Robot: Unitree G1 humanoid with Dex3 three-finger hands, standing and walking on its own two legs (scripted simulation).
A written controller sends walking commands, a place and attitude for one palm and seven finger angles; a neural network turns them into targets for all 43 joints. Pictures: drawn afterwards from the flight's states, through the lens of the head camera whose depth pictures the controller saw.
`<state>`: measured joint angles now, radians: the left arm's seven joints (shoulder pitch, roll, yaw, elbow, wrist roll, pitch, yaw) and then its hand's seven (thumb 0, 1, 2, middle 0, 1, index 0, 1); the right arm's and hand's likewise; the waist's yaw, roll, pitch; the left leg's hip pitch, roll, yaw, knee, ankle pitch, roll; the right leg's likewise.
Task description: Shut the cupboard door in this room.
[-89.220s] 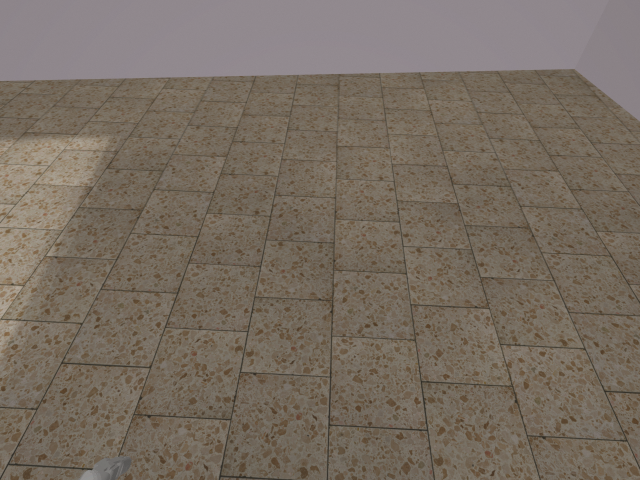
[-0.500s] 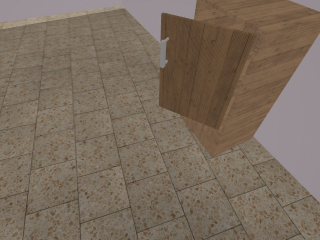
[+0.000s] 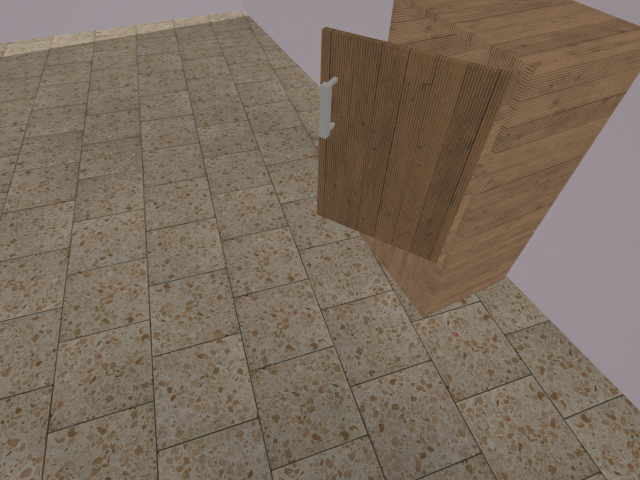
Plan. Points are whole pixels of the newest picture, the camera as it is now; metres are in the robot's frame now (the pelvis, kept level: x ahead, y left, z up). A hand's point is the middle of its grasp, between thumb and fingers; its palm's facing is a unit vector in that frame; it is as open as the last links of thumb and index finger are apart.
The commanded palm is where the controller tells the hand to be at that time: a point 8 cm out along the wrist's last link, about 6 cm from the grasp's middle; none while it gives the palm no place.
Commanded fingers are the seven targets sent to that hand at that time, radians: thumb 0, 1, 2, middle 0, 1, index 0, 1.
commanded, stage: walk to a spot facing it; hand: left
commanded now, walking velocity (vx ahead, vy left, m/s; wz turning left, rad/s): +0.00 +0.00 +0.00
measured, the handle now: (329, 107) +0.95 +0.02 -0.04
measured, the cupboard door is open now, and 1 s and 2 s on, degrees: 35 35 35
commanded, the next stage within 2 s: turn to face it in 1.40 s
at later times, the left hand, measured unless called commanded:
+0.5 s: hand out of the picture +0.01 +0.23 -0.20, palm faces +0.24 -0.95 -0.21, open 7.4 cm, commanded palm none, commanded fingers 0.00 0.90 0.90 -0.20 -0.30 -0.20 -0.30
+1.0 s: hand out of the picture -0.02 +0.18 -0.15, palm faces +0.53 -0.80 -0.29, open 7.4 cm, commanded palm none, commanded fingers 0.00 0.90 0.90 -0.20 -0.30 -0.20 -0.30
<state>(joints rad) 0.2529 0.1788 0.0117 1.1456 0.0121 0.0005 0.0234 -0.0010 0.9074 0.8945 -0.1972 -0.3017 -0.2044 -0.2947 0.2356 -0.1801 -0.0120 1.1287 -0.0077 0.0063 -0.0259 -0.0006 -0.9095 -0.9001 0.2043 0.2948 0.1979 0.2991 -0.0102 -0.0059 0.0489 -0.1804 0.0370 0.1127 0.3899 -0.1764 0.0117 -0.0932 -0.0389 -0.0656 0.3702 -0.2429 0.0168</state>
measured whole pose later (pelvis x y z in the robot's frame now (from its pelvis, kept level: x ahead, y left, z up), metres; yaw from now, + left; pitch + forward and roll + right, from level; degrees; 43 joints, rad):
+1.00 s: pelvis +0.05 -0.02 +0.00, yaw +33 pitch +2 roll +1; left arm 0.27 0.19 0.05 0.92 0.02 0.00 0.01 0.00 0.91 0.89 -0.20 -0.30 -0.20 -0.29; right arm 0.25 -0.26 -0.10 0.95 -0.04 0.06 0.02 0.00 -0.91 -0.90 0.20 0.29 0.20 0.30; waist -0.03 0.04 0.03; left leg -0.61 -0.04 -0.04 1.17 -0.30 -0.02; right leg -0.16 -0.04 -0.10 0.45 -0.32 -0.02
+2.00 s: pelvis +0.26 +0.19 -0.02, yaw +44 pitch -2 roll +1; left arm 0.21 0.15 0.05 0.92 0.02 0.02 0.02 0.00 0.92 0.89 -0.20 -0.30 -0.21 -0.29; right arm 0.23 -0.17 -0.04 1.01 0.00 0.05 -0.03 0.00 -0.91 -0.90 0.21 0.29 0.20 0.30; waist 0.00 0.01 0.15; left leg -0.37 0.01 0.04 1.18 -0.49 -0.02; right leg -0.32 0.05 -0.03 0.60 -0.25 -0.08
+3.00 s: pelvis +0.27 +0.24 -0.01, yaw +10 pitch +1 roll +0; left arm 0.17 0.20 0.05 0.87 0.03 0.05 0.00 0.00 0.90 0.89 -0.20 -0.30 -0.21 -0.30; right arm 0.18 -0.25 -0.05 0.88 -0.01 0.06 -0.01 0.00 -0.91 -0.90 0.20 0.29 0.20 0.30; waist -0.01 0.00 0.10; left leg -0.46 0.07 0.03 0.97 -0.41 -0.07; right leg -0.31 0.02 0.03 0.54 -0.24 -0.02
